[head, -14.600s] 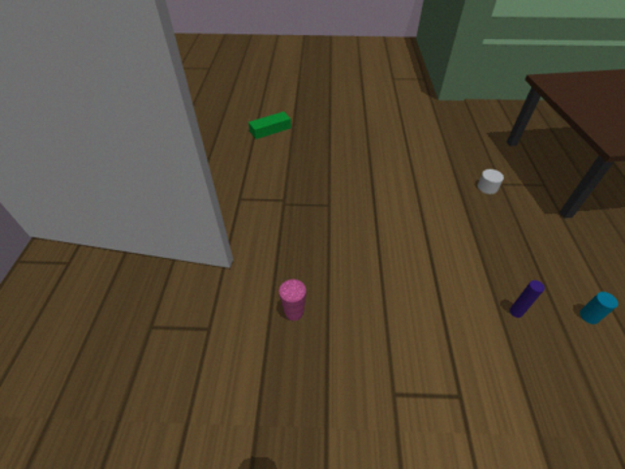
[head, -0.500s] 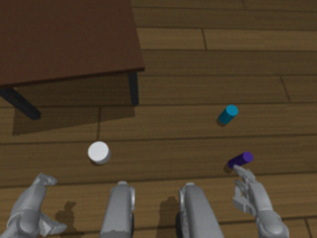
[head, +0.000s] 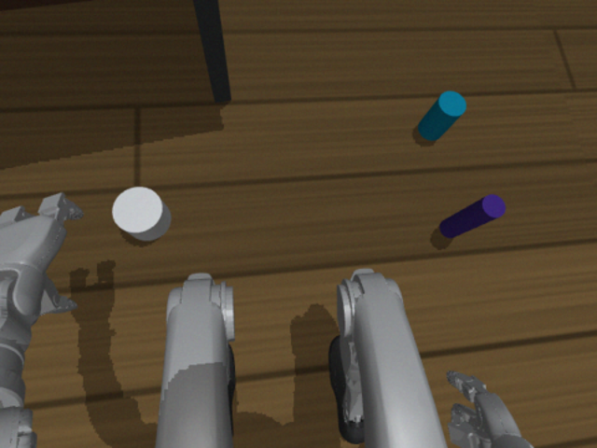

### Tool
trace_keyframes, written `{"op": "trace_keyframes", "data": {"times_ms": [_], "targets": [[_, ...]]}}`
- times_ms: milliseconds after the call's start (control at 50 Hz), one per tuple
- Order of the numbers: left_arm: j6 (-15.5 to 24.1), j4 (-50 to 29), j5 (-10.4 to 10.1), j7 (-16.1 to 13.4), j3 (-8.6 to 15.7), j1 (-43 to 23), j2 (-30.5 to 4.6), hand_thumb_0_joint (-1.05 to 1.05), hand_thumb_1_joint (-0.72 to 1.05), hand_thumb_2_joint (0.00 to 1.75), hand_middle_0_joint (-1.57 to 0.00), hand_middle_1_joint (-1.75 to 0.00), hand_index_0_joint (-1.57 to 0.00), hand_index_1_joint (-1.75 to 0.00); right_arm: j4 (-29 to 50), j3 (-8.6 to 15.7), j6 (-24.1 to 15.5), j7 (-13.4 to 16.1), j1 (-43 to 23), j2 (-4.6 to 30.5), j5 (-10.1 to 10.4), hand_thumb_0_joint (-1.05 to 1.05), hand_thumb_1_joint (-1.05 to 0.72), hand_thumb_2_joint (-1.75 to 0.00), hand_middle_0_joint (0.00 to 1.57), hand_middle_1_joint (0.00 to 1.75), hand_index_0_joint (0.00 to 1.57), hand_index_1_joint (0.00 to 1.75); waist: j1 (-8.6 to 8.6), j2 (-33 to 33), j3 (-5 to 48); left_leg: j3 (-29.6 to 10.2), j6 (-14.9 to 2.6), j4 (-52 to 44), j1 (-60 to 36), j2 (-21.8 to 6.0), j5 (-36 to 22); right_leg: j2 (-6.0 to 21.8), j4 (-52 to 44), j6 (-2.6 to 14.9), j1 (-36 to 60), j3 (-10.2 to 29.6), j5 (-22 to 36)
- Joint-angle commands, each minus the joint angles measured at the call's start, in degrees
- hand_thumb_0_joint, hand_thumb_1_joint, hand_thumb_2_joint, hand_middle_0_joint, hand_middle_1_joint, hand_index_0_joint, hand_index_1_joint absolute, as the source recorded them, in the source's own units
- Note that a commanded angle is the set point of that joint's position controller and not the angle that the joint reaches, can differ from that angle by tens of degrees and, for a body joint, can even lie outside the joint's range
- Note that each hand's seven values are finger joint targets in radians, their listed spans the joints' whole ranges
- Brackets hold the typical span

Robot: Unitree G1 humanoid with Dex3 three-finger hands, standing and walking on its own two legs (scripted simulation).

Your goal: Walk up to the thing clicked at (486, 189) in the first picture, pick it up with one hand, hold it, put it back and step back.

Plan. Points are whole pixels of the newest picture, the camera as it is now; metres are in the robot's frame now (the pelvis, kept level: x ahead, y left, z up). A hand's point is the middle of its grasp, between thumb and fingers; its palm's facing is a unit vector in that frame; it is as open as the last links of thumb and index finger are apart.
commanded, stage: rise first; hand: left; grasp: from above
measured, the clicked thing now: (143, 214) +0.49 +0.30 -0.37
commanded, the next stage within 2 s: approach in 1.08 s
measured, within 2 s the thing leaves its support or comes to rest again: neither
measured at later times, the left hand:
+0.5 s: hand (81, 241) +0.39 +0.34 -0.20, palm faces -0.48 -0.07 -0.88, open 14.2 cm
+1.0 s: hand (99, 230) +0.42 +0.33 -0.24, palm faces -0.46 -0.08 -0.88, open 14.2 cm
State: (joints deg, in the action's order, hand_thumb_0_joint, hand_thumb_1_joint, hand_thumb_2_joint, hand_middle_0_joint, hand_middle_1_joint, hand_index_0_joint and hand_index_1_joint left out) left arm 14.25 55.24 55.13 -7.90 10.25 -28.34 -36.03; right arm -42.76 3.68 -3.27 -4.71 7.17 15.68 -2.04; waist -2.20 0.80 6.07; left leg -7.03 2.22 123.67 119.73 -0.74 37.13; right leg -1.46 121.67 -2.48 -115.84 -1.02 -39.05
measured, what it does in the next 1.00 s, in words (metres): lowers itself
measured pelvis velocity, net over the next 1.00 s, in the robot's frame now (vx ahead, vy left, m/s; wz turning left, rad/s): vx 0.01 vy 0.01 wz -0.06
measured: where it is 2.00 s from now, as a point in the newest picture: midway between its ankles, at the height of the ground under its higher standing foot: (285, 409)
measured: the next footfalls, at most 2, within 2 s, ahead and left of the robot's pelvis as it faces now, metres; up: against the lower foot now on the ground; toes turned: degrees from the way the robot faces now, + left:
none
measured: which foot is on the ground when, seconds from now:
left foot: down 0.00-1.00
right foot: down 0.00-1.00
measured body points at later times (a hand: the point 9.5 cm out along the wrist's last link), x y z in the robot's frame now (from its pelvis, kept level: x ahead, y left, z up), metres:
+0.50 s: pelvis +0.00 +0.01 -0.05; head +0.21 +0.07 +0.34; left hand +0.41 +0.34 -0.15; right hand +0.10 -0.27 -0.17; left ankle +0.09 +0.14 -0.37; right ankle +0.10 -0.13 -0.37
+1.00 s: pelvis +0.01 +0.01 -0.07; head +0.24 +0.07 +0.31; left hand +0.44 +0.33 -0.19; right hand +0.09 -0.27 -0.19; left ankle +0.09 +0.14 -0.37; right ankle +0.10 -0.13 -0.37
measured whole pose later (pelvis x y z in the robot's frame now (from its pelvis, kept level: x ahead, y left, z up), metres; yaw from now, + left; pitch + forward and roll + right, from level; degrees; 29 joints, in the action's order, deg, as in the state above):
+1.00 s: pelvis +0.01 +0.01 -0.07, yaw -3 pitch +33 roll -8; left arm 18.0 77.0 73.0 -22.3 10.0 -45.2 -43.0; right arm -44.7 0.1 -1.0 -7.8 5.0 14.5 -8.3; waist -8.1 -1.3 3.4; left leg -9.6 2.0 137.8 132.0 0.2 39.4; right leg -2.5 133.8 -3.7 -126.4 -2.2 -41.2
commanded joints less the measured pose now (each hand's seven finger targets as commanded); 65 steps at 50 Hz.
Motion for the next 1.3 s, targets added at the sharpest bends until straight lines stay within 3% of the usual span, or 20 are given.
{"op": "trace_keyframes", "data": {"times_ms": [0, 20, 40, 140, 200, 240, 300, 340, 420, 440, 460, 520, 680, 900, 940, 1080, 1120, 1160, 1180, 1280], "targets": [[3.3, -5.3, 2.6, -4.7, 3.9, -16.4, -20.0, 0.0, -0.54, 1.03, -0.05, -1.04, -0.06, -1.03, 3.6, 3.2, -0.5, 0.7, 6.9, 11.8, -0.7, 0.0, -0.89, -0.9, 0.2, 0.3, 0.2, 0.3, -0.89, 6.0, 34.1, 5.0, -3.96, -13.3, -23.7, 0.9, 1.7, -1.3, -14.4, 4.18, 13.5, -4.7, -0.3], [4.0, -7.3, 3.1, -5.3, 3.7, -18.8, -20.4, 0.0, -0.55, 1.03, -0.05, -1.02, -0.05, -1.02, 4.0, 3.2, -0.5, 0.7, 6.6, 12.0, -0.8, 0.0, -0.89, -0.9, 0.2, 0.3, 0.2, 0.3, -0.93, 7.2, 34.9, 4.7, -3.76, -12.9, -24.4, 0.8, 1.4, -1.2, -13.6, 4.27, 12.4, -5.0, 0.2], [3.7, -0.1, 4.2, -5.9, 3.9, -15.4, -20.7, 0.0, -0.55, 1.04, -0.06, -1.01, -0.05, -1.01, 2.7, 2.5, -0.1, 0.6, 7.1, 11.8, -1.1, 0.0, -0.89, -0.9, 0.2, 0.3, 0.2, 0.3, -1.16, 6.3, 32.9, 4.8, -3.85, -12.1, -22.6, 0.9, 1.9, -1.2, -13.0, 4.24, 11.9, -5.1, -0.3], [4.2, -0.6, 8.2, -8.8, 2.4, -21.4, -21.1, 0.0, -0.55, 1.03, -0.06, -0.99, -0.05, -1.0, 2.3, 2.4, 0.9, 0.1, 7.9, 12.4, -2.2, 0.0, -0.9, -0.9, 0.2, 0.3, 0.2, 0.3, -1.34, 10.1, 35.7, 4.9, -3.38, -10.0, -24.7, 1.1, -2.4, -1.3, -10.2, 4.68, 9.8, -6.0, 4.1], [3.5, 5.8, 10.0, -9.9, 2.9, -19.7, -21.7, 0.0, -0.54, 1.02, -0.06, -0.99, -0.06, -0.99, 1.3, 2.1, 1.6, -0.3, 8.3, 12.4, -2.7, 0.0, -0.9, -0.9, 0.2, 0.3, 0.2, 0.3, -1.78, 8.2, 32.7, 4.9, -3.65, -9.0, -21.4, 1.3, -2.1, -1.3, -9.2, 4.61, 8.4, -6.2, 3.7], [3.6, 5.5, 11.7, -10.6, 3.2, -22.0, -22.7, 0.0, -0.55, 1.02, -0.06, -0.98, -0.05, -0.99, 1.4, 2.1, 1.9, -0.5, 8.7, 12.6, -3.1, 0.0, -0.9, -0.9, 0.2, 0.3, 0.2, 0.3, -1.67, 10.1, 34.5, 4.6, -3.42, -8.6, -23.4, 1.1, -3.9, -1.3, -8.0, 4.77, 7.9, -6.5, 5.5], [3.7, 4.9, 13.1, -11.2, 1.6, -25.5, -21.8, 0.0, -0.54, 1.01, -0.06, -0.99, -0.06, -0.99, 1.9, 2.0, 2.0, -0.9, 7.6, 12.7, -3.3, 0.0, -0.9, -0.9, 0.2, 0.3, 0.2, 0.3, -2.41, 12.3, 34.7, 4.3, -3.11, -8.0, -24.2, 1.1, -4.8, -1.3, -6.5, 4.88, 6.2, -6.9, 6.7], [3.6, 9.4, 13.7, -11.8, 2.0, -23.3, -21.8, 0.0, -0.53, 1.0, -0.06, -0.99, -0.06, -0.99, 1.1, 2.0, 2.2, -1.1, 7.9, 12.9, -3.6, 0.0, -0.9, -0.9, 0.2, 0.3, 0.2, 0.3, -2.87, 9.9, 32.7, 4.2, -3.42, -7.0, -21.5, 1.1, -3.4, -1.4, -6.3, 4.69, 5.5, -7.0, 5.5], [4.6, 10.1, 15.9, -12.9, 1.6, -26.8, -23.2, 0.0, -0.53, 1.0, -0.07, -0.99, -0.07, -0.99, 1.1, 1.7, 2.2, -1.4, 7.3, 12.8, -4.3, 0.0, -0.9, -0.9, 0.2, 0.3, 0.2, 0.3, -3.26, 11.3, 32.4, 4.5, -3.51, -5.8, -20.2, 1.3, -2.0, -1.4, -5.6, 4.73, 4.2, -6.9, 4.3], [5.2, 5.4, 15.9, -13.2, 0.8, -30.4, -22.4, 0.0, -0.54, 1.0, -0.07, -0.98, -0.07, -0.98, 1.8, 1.6, 2.0, -1.4, 6.7, 12.4, -4.3, 0.0, -0.9, -0.9, 0.2, 0.3, 0.2, 0.3, -3.25, 12.0, 34.8, 4.3, -3.32, -5.6, -21.9, 1.3, -3.4, -1.3, -5.1, 4.7, 4.5, -7.0, 5.6], [4.9, 10.7, 16.9, -13.6, 1.3, -27.0, -23.0, 0.0, -0.54, 1.01, -0.06, -0.99, -0.06, -0.99, 0.4, 1.6, 2.2, -1.4, 7.5, 12.7, -4.5, 0.0, -0.9, -0.9, 0.2, 0.3, 0.2, 0.3, -3.28, 11.9, 34.6, 4.7, -3.41, -4.6, -21.9, 1.3, -4.7, -1.6, -4.8, 4.64, 4.6, -6.9, 6.8], [5.7, 10.1, 16.7, -14.5, 0.6, -29.2, -21.9, 0.0, -0.53, 1.0, -0.06, -1.01, -0.07, -1.0, 0.6, 1.3, 2.0, -1.7, 7.4, 12.6, -5.1, 0.0, -0.9, -0.9, 0.2, 0.3, 0.2, 0.3, -4.53, 11.2, 33.8, 4.5, -3.5, -3.5, -20.9, 1.3, -5.9, -1.4, -3.9, 4.31, 4.2, -7.3, 7.7], [4.5, 13.4, 17.4, -17.0, 1.4, -31.0, -23.1, 0.0, -0.56, 1.01, -0.06, -1.01, -0.06, -1.01, 0.0, 0.8, 1.6, -1.8, 7.2, 12.5, -5.8, 0.0, -0.9, -0.9, 0.2, 0.3, 0.2, 0.3, -4.11, 12.6, 34.3, 4.7, -3.38, -2.6, -20.3, 1.1, -4.5, -1.5, -2.7, 4.5, 2.5, -7.4, 6.6], [3.6, 13.9, 17.0, -16.8, 2.0, -30.6, -23.6, 0.0, -0.56, 1.01, -0.06, -1.02, -0.06, -1.02, -0.4, 0.5, 1.9, -2.1, 8.3, 12.2, -6.3, 0.0, -0.9, -0.9, 0.2, 0.3, 0.2, 0.3, -5.21, 10.7, 36.7, 5.0, -3.9, 0.4, -18.9, 1.1, -9.3, -1.8, -2.3, 3.99, 6.4, -7.1, 11.9], [3.9, 14.5, 16.8, -16.8, 2.6, -30.2, -24.5, 0.0, -0.55, 1.0, -0.06, -1.04, -0.06, -1.03, -0.4, 0.4, 2.0, -2.2, 8.1, 12.2, -6.3, 0.0, -0.9, -0.9, 0.2, 0.3, 0.2, 0.3, -4.52, 11.1, 36.1, 5.0, -3.88, 0.2, -17.7, 1.1, -8.5, -1.9, -2.0, 4.1, 6.2, -7.1, 11.1], [4.7, 15.9, 17.3, -17.4, 2.2, -31.4, -24.0, 0.0, -0.56, 1.01, -0.06, -1.03, -0.06, -1.03, -0.4, -0.3, 2.4, -2.4, 7.9, 12.5, -6.8, 0.0, -0.9, -0.9, 0.2, 0.3, 0.2, 0.3, -5.85, 11.5, 34.7, 4.7, -3.74, 0.8, -16.9, 1.2, -7.8, -1.9, -1.4, 4.12, 5.2, -7.6, 10.4], [4.7, 16.7, 17.5, -17.6, 2.3, -30.7, -24.2, 0.0, -0.56, 1.01, -0.06, -1.04, -0.06, -1.03, -0.6, -0.4, 2.4, -2.5, 7.9, 12.7, -6.9, 0.0, -0.9, -0.9, 0.2, 0.3, 0.2, 0.3, -5.31, 11.9, 34.4, 4.6, -3.65, 0.6, -17.3, 1.2, -8.0, -1.9, -0.9, 4.18, 4.8, -7.7, 10.3], [4.9, 16.1, 17.4, -17.9, 2.0, -32.3, -24.0, 0.0, -0.61, 1.08, -0.07, -0.98, -0.03, -1.02, -0.7, -0.4, 2.2, -2.5, 7.7, 12.9, -6.9, 0.0, -0.9, -0.9, 0.2, 0.3, 0.2, 0.3, -5.85, 12.4, 34.4, 4.2, -3.53, 0.7, -18.1, 1.1, -7.4, -1.9, -0.7, 4.25, 3.5, -8.0, 9.8], [4.9, 16.8, 17.8, -18.1, 1.4, -32.2, -23.5, 0.0, -0.54, 1.0, -0.06, -1.05, -0.06, -1.04, -0.8, -0.6, 2.2, -2.4, 7.7, 12.8, -6.9, 0.0, -0.9, -0.9, 0.2, 0.3, 0.2, 0.3, -5.83, 13.5, 34.2, 4.3, -3.37, 0.4, -18.7, 1.1, -7.9, -1.9, -0.4, 4.32, 3.4, -8.0, 10.1], [5.1, 17.7, 18.3, -19.4, -2.3, -39.9, -21.5, 0.0, -0.53, 0.97, -0.06, -1.07, -0.07, -1.05, -1.8, -1.0, 1.6, -2.3, 8.4, 13.2, -7.4, 0.0, -0.9, -0.9, 0.2, 0.3, 0.2, 0.3, -9.53, 12.9, 32.4, 3.9, -3.49, 1.9, -16.1, 0.9, -5.7, -2.2, -0.9, 4.14, 1.3, -8.1, 9.0]]}}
